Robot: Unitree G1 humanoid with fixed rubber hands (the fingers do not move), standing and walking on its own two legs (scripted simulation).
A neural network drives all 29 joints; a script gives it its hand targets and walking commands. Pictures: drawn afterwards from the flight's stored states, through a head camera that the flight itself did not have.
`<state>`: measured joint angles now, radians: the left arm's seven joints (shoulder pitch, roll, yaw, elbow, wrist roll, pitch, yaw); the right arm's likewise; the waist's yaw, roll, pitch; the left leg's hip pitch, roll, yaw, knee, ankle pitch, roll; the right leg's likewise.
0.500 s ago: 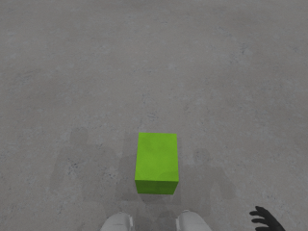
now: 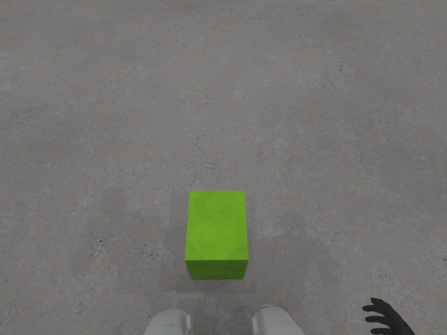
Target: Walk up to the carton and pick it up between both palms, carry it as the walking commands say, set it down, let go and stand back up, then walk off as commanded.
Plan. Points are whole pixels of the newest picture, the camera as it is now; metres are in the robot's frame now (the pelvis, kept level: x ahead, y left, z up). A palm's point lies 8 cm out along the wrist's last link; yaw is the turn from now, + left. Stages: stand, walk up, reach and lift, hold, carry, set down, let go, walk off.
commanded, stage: walk up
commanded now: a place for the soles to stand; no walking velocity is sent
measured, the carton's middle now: (217, 236) +0.50 +0.03 -0.59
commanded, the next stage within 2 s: none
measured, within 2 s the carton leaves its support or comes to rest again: neither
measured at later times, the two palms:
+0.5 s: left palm out of the picture +0.07 +0.33 -0.08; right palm out of the picture +0.11 -0.30 -0.10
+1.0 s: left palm out of the picture +0.08 +0.35 -0.09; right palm out of the picture +0.11 -0.28 -0.10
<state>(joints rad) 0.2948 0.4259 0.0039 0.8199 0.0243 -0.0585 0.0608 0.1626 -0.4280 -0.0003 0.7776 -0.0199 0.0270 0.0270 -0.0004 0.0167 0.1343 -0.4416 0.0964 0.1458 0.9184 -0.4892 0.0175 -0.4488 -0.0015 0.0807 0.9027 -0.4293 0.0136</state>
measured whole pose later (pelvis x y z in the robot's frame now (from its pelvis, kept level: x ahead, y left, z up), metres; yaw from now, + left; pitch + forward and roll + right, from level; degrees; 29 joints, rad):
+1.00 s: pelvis +0.01 +0.02 +0.00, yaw -1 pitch -1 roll -1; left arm 0.28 0.43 0.00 0.82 0.03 -0.07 0.07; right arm 0.16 -0.42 0.00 0.78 -0.02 0.05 0.04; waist 0.00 0.04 0.14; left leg -0.44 0.06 0.14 0.93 -0.54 0.05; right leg -0.44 -0.02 0.06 0.88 -0.43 0.00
